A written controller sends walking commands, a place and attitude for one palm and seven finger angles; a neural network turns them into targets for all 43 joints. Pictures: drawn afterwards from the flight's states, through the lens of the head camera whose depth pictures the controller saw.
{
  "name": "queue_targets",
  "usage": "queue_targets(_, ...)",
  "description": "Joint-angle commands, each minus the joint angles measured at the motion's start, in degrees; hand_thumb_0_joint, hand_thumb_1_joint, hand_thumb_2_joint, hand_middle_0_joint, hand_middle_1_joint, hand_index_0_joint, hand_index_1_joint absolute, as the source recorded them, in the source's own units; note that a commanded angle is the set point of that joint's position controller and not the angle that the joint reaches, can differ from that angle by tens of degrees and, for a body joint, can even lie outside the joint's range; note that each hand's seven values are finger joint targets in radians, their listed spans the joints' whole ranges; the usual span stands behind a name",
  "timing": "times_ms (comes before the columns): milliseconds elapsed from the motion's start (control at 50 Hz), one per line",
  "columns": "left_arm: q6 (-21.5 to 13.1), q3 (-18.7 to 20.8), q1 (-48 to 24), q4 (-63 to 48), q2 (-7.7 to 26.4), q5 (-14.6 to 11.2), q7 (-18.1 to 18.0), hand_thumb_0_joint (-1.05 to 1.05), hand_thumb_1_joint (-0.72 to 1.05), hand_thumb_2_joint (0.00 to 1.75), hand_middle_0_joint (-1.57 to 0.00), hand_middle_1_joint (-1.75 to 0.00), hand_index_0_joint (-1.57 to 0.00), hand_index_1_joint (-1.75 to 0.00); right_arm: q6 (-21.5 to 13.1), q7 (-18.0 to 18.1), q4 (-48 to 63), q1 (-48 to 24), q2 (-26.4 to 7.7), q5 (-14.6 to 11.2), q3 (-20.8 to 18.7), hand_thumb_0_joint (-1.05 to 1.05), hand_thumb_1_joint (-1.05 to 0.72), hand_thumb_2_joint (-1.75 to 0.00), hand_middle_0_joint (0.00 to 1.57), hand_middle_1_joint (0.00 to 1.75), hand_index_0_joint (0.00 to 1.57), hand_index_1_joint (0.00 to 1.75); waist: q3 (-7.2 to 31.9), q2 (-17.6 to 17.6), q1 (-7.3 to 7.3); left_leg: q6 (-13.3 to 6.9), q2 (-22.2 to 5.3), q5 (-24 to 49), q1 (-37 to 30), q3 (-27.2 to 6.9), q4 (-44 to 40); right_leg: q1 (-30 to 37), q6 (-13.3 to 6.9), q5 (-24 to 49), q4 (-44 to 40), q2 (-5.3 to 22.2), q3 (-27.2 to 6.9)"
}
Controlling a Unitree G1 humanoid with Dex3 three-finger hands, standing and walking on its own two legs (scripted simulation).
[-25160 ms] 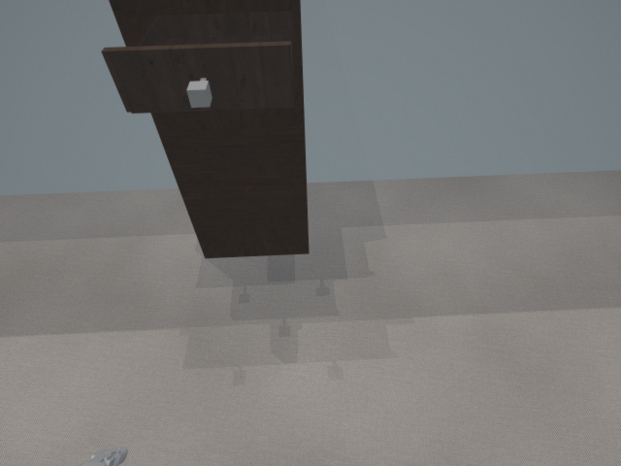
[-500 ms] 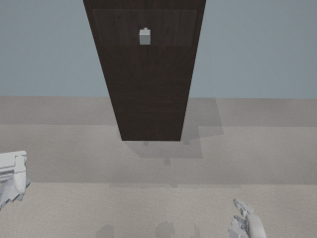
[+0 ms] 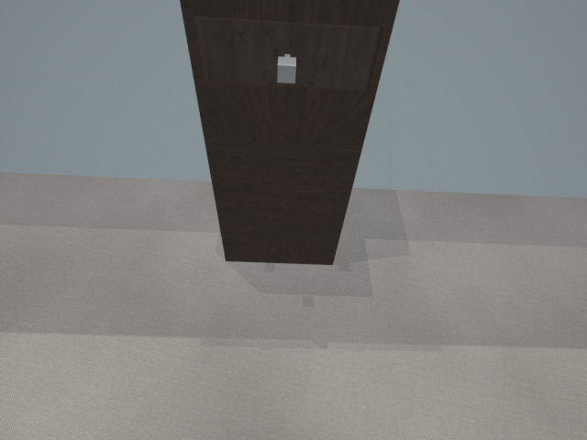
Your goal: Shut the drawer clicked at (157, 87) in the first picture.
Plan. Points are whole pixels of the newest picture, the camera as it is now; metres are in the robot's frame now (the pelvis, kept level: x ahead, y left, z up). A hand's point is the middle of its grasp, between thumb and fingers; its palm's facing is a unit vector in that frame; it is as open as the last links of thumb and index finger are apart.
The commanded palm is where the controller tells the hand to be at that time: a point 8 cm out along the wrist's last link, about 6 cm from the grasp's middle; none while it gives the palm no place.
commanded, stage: let the arm hang, fingers relaxed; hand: left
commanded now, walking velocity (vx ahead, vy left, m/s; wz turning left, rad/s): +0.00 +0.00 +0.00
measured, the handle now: (286, 65) +0.82 +0.04 +0.09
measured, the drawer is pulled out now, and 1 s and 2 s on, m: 0.00 0.00 0.00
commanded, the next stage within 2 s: look to check the result in 0.80 s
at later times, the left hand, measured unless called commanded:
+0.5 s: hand out of the picture -0.09 +0.17 -0.16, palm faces +0.04 -0.98 -0.19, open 7.0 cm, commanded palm none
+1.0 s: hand out of the picture -0.05 +0.14 -0.16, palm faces +0.03 -0.98 -0.17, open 7.3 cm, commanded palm none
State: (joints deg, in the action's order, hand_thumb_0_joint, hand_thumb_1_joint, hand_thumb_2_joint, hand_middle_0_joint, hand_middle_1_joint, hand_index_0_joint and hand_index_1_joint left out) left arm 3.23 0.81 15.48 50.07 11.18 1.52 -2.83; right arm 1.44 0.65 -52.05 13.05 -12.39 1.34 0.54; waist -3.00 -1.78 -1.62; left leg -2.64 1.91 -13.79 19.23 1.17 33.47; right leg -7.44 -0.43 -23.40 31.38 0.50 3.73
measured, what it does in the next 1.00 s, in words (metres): stands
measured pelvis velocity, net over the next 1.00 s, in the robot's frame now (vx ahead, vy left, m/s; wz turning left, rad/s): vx -0.02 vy -0.01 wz -0.01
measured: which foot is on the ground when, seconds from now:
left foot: down 0.00-1.00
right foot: down 0.00-1.00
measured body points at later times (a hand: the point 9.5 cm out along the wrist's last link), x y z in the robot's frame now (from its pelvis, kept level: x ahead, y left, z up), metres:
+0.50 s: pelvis -0.03 +0.01 +0.01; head -0.02 +0.00 +0.46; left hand -0.09 +0.22 -0.14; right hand -0.05 -0.19 -0.16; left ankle +0.04 +0.09 -0.73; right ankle -0.07 -0.11 -0.73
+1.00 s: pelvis -0.02 -0.01 +0.01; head -0.01 -0.03 +0.46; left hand -0.05 +0.19 -0.15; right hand -0.07 -0.21 -0.16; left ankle +0.04 +0.09 -0.73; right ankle -0.07 -0.11 -0.73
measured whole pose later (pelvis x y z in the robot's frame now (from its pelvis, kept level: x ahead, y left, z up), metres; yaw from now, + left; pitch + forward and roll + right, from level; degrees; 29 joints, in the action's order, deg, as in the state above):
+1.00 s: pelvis -0.02 -0.01 +0.01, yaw -1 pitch -2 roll +0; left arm -0.8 0.4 19.1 66.8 5.0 0.1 -2.8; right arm 0.9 2.4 -66.3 19.2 -5.8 0.7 -0.6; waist -3.5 1.4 -1.3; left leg -1.2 0.6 -7.9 14.5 1.3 24.8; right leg -4.2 -1.9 -18.3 24.8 -0.9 3.3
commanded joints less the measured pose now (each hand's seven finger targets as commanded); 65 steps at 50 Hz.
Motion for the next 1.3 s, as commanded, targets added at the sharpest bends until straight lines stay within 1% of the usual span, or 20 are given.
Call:
queue_targets(0,-2.5,1.6,4.7,4.2,6.7,-1.2,1.5,0.00,0.90,0.90,-0.76,-0.91,-0.76,-0.91,-1.1,1.1,-0.5,-0.1,-5.5,0.0,-1.4,0.00,-0.90,-0.90,0.20,0.30,0.20,0.30,2.8,13.6,2.20,-1.5,-7.6,6.7,-5.7,-11.3,-13.5,0.4,-2.3,7.0,-9.0,3.8,-4.4)
queue_targets(40,-2.7,1.3,5.7,7.3,6.0,-1.1,1.5,0.00,0.90,0.90,-0.68,-0.82,-0.68,-0.82,-1.0,1.4,-2.5,1.7,-5.1,-0.3,-1.7,0.00,-0.90,-0.90,0.20,0.30,0.20,0.30,3.5,9.1,2.05,-1.5,-7.8,5.2,-7.5,-11.3,-14.2,0.6,-2.4,7.2,-10.9,4.0,-4.1)
queue_targets(140,-2.9,0.3,7.6,12.7,4.7,-1.2,1.3,0.00,0.90,0.90,-0.48,-0.60,-0.48,-0.60,-0.6,1.6,-7.0,5.4,-4.0,-0.6,-2.0,0.00,-0.90,-0.90,0.20,0.30,0.20,0.30,0.0,3.8,1.31,-1.1,-7.7,0.6,-9.0,-10.8,-16.5,-2.5,-2.5,5.2,-13.1,4.1,-4.4)
queue_targets(280,-2.9,-0.1,10.8,16.7,2.5,-1.0,0.8,0.00,0.90,0.90,-0.20,-0.30,-0.20,-0.30,-0.4,1.7,-10.4,8.0,-2.4,-0.5,-2.2,0.00,-0.90,-0.90,0.20,0.30,0.20,0.30,-2.9,1.4,1.13,-0.8,-7.4,-4.9,-8.1,-10.5,-19.0,-5.1,-2.5,2.5,-12.6,3.9,-4.5)
queue_targets(420,-3.0,0.0,13.1,17.5,0.9,-0.7,0.3,0.00,0.90,0.90,-0.20,-0.30,-0.20,-0.30,-0.3,1.6,-11.6,8.7,-0.7,-0.6,-2.5,0.00,-0.90,-0.90,0.20,0.30,0.20,0.30,-4.8,1.3,1.49,-0.5,-6.8,-5.8,-7.0,-9.4,-19.0,-7.8,-2.4,0.3,-12.8,3.7,-5.0)
queue_targets(460,-3.1,0.1,12.8,17.5,0.2,-0.8,0.3,0.00,0.90,0.90,-0.20,-0.30,-0.20,-0.30,-0.2,1.6,-11.8,9.1,0.3,-0.4,-2.5,0.00,-0.90,-0.90,0.20,0.30,0.20,0.30,-5.4,1.9,1.13,-0.3,-6.2,-5.6,-6.5,-8.8,-18.6,-8.5,-2.5,-0.5,-13.0,3.9,-5.4)
queue_targets(500,-3.2,0.3,12.5,17.4,-0.2,-0.7,0.3,0.00,0.90,0.90,-0.20,-0.30,-0.20,-0.30,-0.2,1.6,-12.0,9.5,0.9,-0.3,-2.5,0.00,-0.90,-0.90,0.20,0.30,0.20,0.30,-6.3,1.0,0.98,-0.1,-5.8,-4.6,-6.3,-8.1,-17.7,-9.6,-2.6,-1.3,-13.5,4.1,-5.6)
queue_targets(540,-3.5,0.3,12.4,17.3,-0.2,-0.8,0.2,0.00,0.90,0.90,-0.20,-0.30,-0.20,-0.30,-0.3,1.5,-12.0,9.7,1.3,-0.3,-2.5,0.00,-0.90,-0.90,0.20,0.30,0.20,0.30,-4.9,0.3,0.83,0.1,-5.4,-2.0,-7.7,-7.0,-15.9,-9.7,-2.8,-1.2,-14.2,4.7,-6.0)
queue_targets(580,-3.6,0.3,11.4,17.0,-0.4,-0.9,0.2,0.00,0.90,0.90,-0.20,-0.30,-0.20,-0.30,-0.5,1.6,-12.2,10.2,1.8,-0.3,-2.4,0.00,-0.90,-0.90,0.20,0.30,0.20,0.30,-5.5,0.9,0.51,0.2,-5.4,0.2,-8.0,-6.6,-15.1,-10.2,-3.0,0.0,-14.0,4.8,-6.2)
queue_targets(600,-3.7,0.3,11.2,17.0,-0.6,-1.0,0.2,0.00,0.90,0.90,-0.20,-0.30,-0.20,-0.30,-0.6,1.6,-12.3,10.2,1.9,-0.3,-2.3,0.00,-0.90,-0.90,0.20,0.30,0.20,0.30,-5.4,1.9,0.55,0.2,-5.5,0.4,-8.2,-6.7,-15.0,-10.2,-2.9,0.3,-13.9,4.8,-6.3)
queue_targets(640,-3.8,0.3,11.0,16.9,-0.8,-1.0,0.1,0.00,0.90,0.90,-0.20,-0.30,-0.20,-0.30,-0.8,1.7,-12.3,10.3,2.2,-0.4,-2.2,0.00,-0.90,-0.90,0.20,0.30,0.20,0.30,-5.7,1.5,0.63,0.1,-5.8,2.0,-7.7,-6.6,-14.7,-9.2,-2.9,2.2,-13.9,4.7,-6.1)
queue_targets(700,-3.9,0.4,10.6,17.0,-1.0,-1.1,0.1,0.00,0.90,0.90,-0.20,-0.30,-0.20,-0.30,-1.0,1.8,-12.6,10.3,2.3,-0.4,-2.0,0.00,-0.90,-0.90,0.20,0.30,0.20,0.30,-5.8,3.1,0.81,0.1,-6.0,3.3,-7.6,-6.6,-14.6,-8.1,-2.9,4.2,-13.6,4.7,-6.1)
queue_targets(800,-4.1,0.4,10.1,16.9,-1.0,-1.3,0.1,0.00,0.90,0.90,-0.20,-0.30,-0.20,-0.30,-1.1,1.9,-12.8,10.6,2.4,-0.4,-1.9,0.00,-0.90,-0.90,0.20,0.30,0.20,0.30,-4.9,1.5,0.78,0.2,-5.9,6.1,-8.2,-6.0,-12.9,-6.7,-3.0,5.8,-14.3,5.1,-6.3)
queue_targets(820,-4.2,0.4,10.2,16.9,-0.9,-1.2,0.0,0.00,0.90,0.90,-0.20,-0.30,-0.20,-0.30,-1.0,1.9,-12.7,10.5,2.2,-0.5,-2.0,0.00,-0.90,-0.90,0.20,0.30,0.20,0.30,-5.0,0.4,0.89,0.3,-6.0,7.1,-8.6,-5.7,-12.2,-6.9,-2.9,6.4,-14.5,5.1,-6.1)
queue_targets(980,-4.0,0.5,9.0,16.7,-1.0,-1.4,-0.1,0.00,0.90,0.90,-0.20,-0.30,-0.20,-0.30,-0.9,2.0,-13.5,10.8,2.5,-0.4,-1.8,0.00,-0.90,-0.90,0.20,0.30,0.20,0.30,-5.5,1.9,0.53,0.5,-6.4,7.9,-8.6,-5.7,-11.8,-6.1,-3.2,6.9,-14.6,4.9,-6.3)
queue_targets(1020,-4.1,0.5,9.5,16.8,-0.9,-1.4,-0.1,0.00,0.90,0.90,-0.20,-0.30,-0.20,-0.30,-1.0,2.1,-13.3,10.3,2.1,-0.5,-1.9,0.00,-0.90,-0.90,0.20,0.30,0.20,0.30,-4.3,2.4,0.93,0.3,-6.6,9.5,-9.4,-5.7,-11.6,-5.3,-3.0,8.7,-14.3,4.9,-6.2)
queue_targets(1040,-4.1,0.5,9.2,16.8,-0.8,-1.4,-0.1,0.00,0.90,0.90,-0.20,-0.30,-0.20,-0.30,-1.1,2.2,-13.3,10.5,2.4,-0.5,-1.8,0.00,-0.90,-0.90,0.20,0.30,0.20,0.30,-4.1,2.5,0.74,0.3,-6.7,10.1,-9.2,-5.7,-11.7,-4.5,-3.0,9.7,-14.1,4.9,-6.0)
queue_targets(1120,-4.1,0.5,9.4,16.8,-0.8,-1.4,-0.2,0.00,0.90,0.90,-0.20,-0.30,-0.20,-0.30,-1.1,2.2,-13.2,9.8,1.8,-0.6,-1.9,0.00,-0.90,-0.90,0.20,0.30,0.20,0.30,-4.2,0.7,1.02,0.3,-6.9,11.0,-9.7,-5.6,-11.5,-4.4,-2.7,11.0,-14.3,4.9,-5.9)
queue_targets(1200,-4.2,0.5,9.0,16.7,-0.7,-1.4,-0.1,0.00,0.90,0.90,-0.20,-0.30,-0.20,-0.30,-1.1,2.2,-13.3,9.3,1.9,-0.6,-1.8,0.00,-0.90,-0.90,0.20,0.30,0.20,0.30,-4.3,1.0,0.81,0.5,-6.8,11.0,-9.6,-5.2,-11.3,-4.0,-2.6,12.0,-14.7,5.2,-6.1)
queue_targets(1280,-4.3,0.6,8.7,16.6,-0.5,-1.4,-0.2,0.00,0.90,0.90,-0.20,-0.30,-0.20,-0.30,-1.3,2.3,-13.2,8.7,1.5,-0.6,-1.8,0.00,-0.90,-0.90,0.20,0.30,0.20,0.30,-3.1,1.4,0.89,0.4,-7.1,13.7,-10.3,-5.2,-11.0,-2.5,-2.4,16.1,-14.1,5.3,-6.0)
